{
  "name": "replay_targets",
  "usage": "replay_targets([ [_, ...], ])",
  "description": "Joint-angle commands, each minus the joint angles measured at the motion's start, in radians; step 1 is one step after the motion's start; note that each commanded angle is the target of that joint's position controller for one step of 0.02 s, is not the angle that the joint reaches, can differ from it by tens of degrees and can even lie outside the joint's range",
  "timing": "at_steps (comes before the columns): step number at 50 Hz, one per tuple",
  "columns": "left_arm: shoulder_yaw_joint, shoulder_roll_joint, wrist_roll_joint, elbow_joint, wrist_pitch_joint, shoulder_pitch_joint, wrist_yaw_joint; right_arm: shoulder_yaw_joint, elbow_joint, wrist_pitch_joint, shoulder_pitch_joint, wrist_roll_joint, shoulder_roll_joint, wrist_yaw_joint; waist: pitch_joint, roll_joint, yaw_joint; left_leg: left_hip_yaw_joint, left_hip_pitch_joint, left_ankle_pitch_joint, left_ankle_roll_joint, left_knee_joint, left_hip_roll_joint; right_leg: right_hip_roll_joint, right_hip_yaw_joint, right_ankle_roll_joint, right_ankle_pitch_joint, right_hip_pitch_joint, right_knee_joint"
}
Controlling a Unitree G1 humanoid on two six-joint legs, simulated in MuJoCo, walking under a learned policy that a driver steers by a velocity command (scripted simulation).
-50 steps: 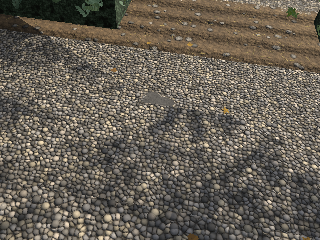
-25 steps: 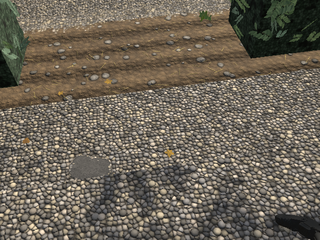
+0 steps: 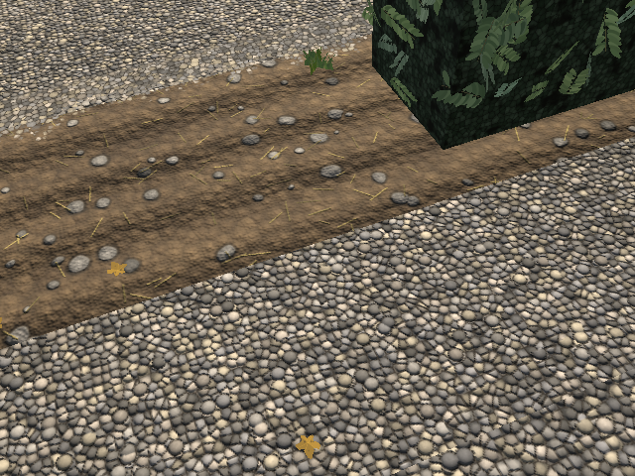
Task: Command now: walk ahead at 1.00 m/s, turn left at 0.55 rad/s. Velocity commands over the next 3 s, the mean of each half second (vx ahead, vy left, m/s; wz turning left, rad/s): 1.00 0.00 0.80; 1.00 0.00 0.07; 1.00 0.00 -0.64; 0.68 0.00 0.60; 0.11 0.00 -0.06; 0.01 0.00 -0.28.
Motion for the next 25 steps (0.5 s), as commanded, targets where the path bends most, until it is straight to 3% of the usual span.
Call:
replay_targets([
  [1,0.027,0.123,0.033,-0.138,-0.016,-0.092,0.023,0.004,-0.134,-0.031,-0.155,0.012,-0.091,-0.025,0.093,-0.032,0.121,-0.55,-0.121,0.072,0.222,-0.348,0.292,-0.104,0.052,0.071,0.108,-0.108,-0.474],
  [2,0.018,0.109,0.045,-0.159,-0.018,-0.149,0.021,0.0,-0.123,-0.027,-0.142,0.027,-0.103,-0.036,0.098,0.027,0.099,-0.45,-0.214,0.196,0.199,-0.36,0.237,-0.076,-0.007,0.081,0.234,0.026,-0.6],
  [3,0.012,0.086,0.049,-0.166,-0.017,-0.185,0.012,-0.003,-0.112,-0.024,-0.112,0.04,-0.107,-0.043,0.084,0.043,0.078,-0.38,-0.274,0.231,0.175,-0.362,0.199,-0.044,-0.044,0.084,0.337,0.161,-0.709],
  [4,0.01,0.071,0.04,-0.181,-0.015,-0.212,0.005,-0.009,-0.096,-0.023,-0.061,0.051,-0.123,-0.045,0.073,0.052,0.055,-0.373,-0.308,0.237,0.162,-0.376,0.196,-0.007,-0.077,0.089,0.433,0.269,-0.776],
  [5,0.016,0.077,0.025,-0.196,-0.015,-0.232,0.003,-0.014,-0.091,-0.022,-0.022,0.061,-0.134,-0.042,0.065,0.049,0.039,-0.39,-0.281,0.225,0.154,-0.377,0.206,0.013,-0.076,0.094,0.473,0.319,-0.833],
  [6,0.028,0.094,0.021,-0.221,-0.017,-0.272,0.006,-0.014,-0.083,-0.016,0.019,0.072,-0.134,-0.041,0.063,0.029,0.019,-0.415,-0.209,0.226,0.136,-0.364,0.204,0.027,-0.065,0.089,0.494,0.33,-0.918],
  [7,0.036,0.096,0.013,-0.233,-0.023,-0.287,0.006,-0.007,-0.068,-0.007,0.048,0.07,-0.106,-0.037,0.03,0.035,0.018,-0.425,-0.142,0.226,0.119,-0.323,0.2,0.034,-0.043,0.079,0.516,0.371,-0.964],
  [8,0.05,0.114,0.006,-0.235,-0.025,-0.261,0.006,-0.007,-0.058,0.002,0.061,0.067,-0.104,-0.036,0.006,0.053,0.037,-0.411,-0.086,0.292,0.104,-0.278,0.194,0.051,-0.05,0.072,0.481,0.42,-0.987],
  [9,0.074,0.155,-0.001,-0.221,-0.027,-0.191,0.009,-0.006,-0.056,0.011,0.056,0.062,-0.103,-0.035,-0.039,0.061,0.085,-0.387,-0.05,0.434,0.073,-0.171,0.174,0.064,-0.056,0.057,0.419,0.513,-0.991],
  [10,0.108,0.206,-0.005,-0.165,-0.037,0.033,0.001,-0.008,-0.088,0.016,-0.03,0.029,-0.11,-0.031,-0.169,0.1,0.221,-0.348,-0.076,0.655,0.02,0.067,0.15,0.046,-0.033,0.038,0.501,0.745,-0.869],
  [11,0.127,0.26,-0.024,-0.11,-0.028,0.326,0.01,-0.007,-0.148,0.02,-0.135,0.007,-0.128,-0.022,-0.312,0.09,0.369,-0.282,-0.195,0.548,-0.024,0.411,0.103,-0.083,0.085,0.0,0.219,1.001,-0.876],
  [12,0.122,0.319,-0.014,-0.102,-0.028,0.326,-0.013,0.036,-0.145,0.027,0.147,0.047,0.037,-0.018,-0.482,-0.31,0.186,-0.241,-0.36,-0.231,-0.057,0.775,0.039,-0.407,0.579,-0.222,-0.052,1.177,-1.001],
  [13,0.115,0.236,-0.028,-0.102,-0.027,0.275,-0.023,0.044,-0.137,0.037,0.132,0.09,0.002,-0.036,-0.351,-0.396,0.194,-0.152,-0.553,-0.196,-0.041,0.899,0.136,-0.432,0.78,-0.243,-0.293,1.088,-1.144],
  [14,0.102,0.147,-0.034,-0.11,-0.022,0.185,-0.022,0.023,-0.158,0.047,-0.012,0.073,-0.072,-0.043,-0.139,-0.238,0.2,-0.141,-0.625,-0.105,-0.026,0.862,0.186,-0.368,0.63,-0.193,-0.262,0.912,-1.171],
  [15,0.095,0.124,-0.025,-0.1,-0.013,0.117,-0.031,0.004,-0.189,0.058,-0.109,0.055,-0.099,-0.044,0.004,-0.058,0.165,-0.114,-0.588,-0.045,-0.015,0.839,0.213,-0.322,0.49,-0.168,-0.099,0.711,-1.187],
  [16,0.092,0.116,-0.016,-0.091,-0.017,0.095,-0.035,-0.003,-0.212,0.067,-0.14,0.045,-0.097,-0.04,0.042,-0.057,0.133,-0.105,-0.554,-0.035,-0.012,0.826,0.244,-0.319,0.401,-0.181,0.017,0.604,-1.203],
  [17,0.087,0.101,-0.012,-0.082,-0.023,0.063,-0.034,-0.006,-0.222,0.077,-0.138,0.047,-0.082,-0.028,0.06,-0.043,0.091,-0.115,-0.509,-0.023,-0.004,0.775,0.29,-0.295,0.316,-0.167,0.047,0.523,-1.218],
  [19,0.088,0.108,-0.027,-0.05,-0.024,0.027,-0.037,-0.006,-0.276,0.093,-0.198,0.066,-0.068,-0.014,0.099,-0.059,0.054,-0.101,-0.5,-0.052,0.009,0.617,0.347,-0.284,0.181,-0.128,0.101,0.449,-1.289],
  [20,0.093,0.125,-0.027,-0.027,-0.023,0.033,-0.032,0.003,-0.299,0.086,-0.251,0.066,-0.065,-0.013,0.115,-0.026,0.057,-0.079,-0.512,-0.031,0.002,0.551,0.357,-0.29,0.126,-0.124,0.172,0.442,-1.295],
  [21,0.106,0.164,-0.007,-0.015,-0.028,0.042,-0.027,0.003,-0.294,0.079,-0.242,0.042,-0.069,-0.003,0.096,0.009,0.054,-0.061,-0.516,0.117,-0.001,0.561,0.358,-0.29,0.071,-0.135,0.226,0.461,-1.243],
  [22,0.102,0.148,-0.008,-0.009,-0.039,0.033,-0.016,-0.006,-0.284,0.061,-0.257,0.046,-0.084,0.009,0.116,0.035,0.038,-0.098,-0.521,0.295,0.013,0.405,0.363,-0.238,-0.025,-0.083,0.201,0.451,-1.215],
  [23,0.105,0.168,0.0,0.001,-0.044,0.047,-0.006,-0.006,-0.279,0.047,-0.277,0.033,-0.094,0.026,0.094,0.023,0.06,-0.041,-0.48,0.469,0.01,0.339,0.328,-0.21,-0.094,-0.064,0.217,0.446,-1.202],
  [24,0.103,0.172,-0.006,0.006,-0.038,0.038,0.007,-0.01,-0.29,0.039,-0.291,0.024,-0.109,0.041,0.072,0.019,0.049,-0.005,-0.318,0.712,0.0,0.183,0.293,-0.144,-0.204,-0.023,0.157,0.333,-1.183],
  [25,0.098,0.174,0.001,0.008,-0.037,0.052,0.009,-0.008,-0.293,0.031,-0.316,0.025,-0.101,0.055,0.047,0.017,0.067,0.05,-0.172,0.852,-0.003,0.16,0.252,-0.133,-0.255,-0.004,0.128,0.273,-1.174],
])
Next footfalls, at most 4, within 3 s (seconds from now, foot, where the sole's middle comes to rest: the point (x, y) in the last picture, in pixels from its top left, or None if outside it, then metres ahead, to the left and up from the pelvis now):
0.20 right None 0.41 -0.12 -0.76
0.66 left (221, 422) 0.70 0.27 -0.91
1.08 right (206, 269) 1.18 0.34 -0.91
1.54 left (149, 178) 1.59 0.57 -0.91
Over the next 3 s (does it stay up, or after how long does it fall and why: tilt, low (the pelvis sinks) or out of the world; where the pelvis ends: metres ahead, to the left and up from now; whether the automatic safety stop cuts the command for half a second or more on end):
stays up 1.87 0.52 -0.13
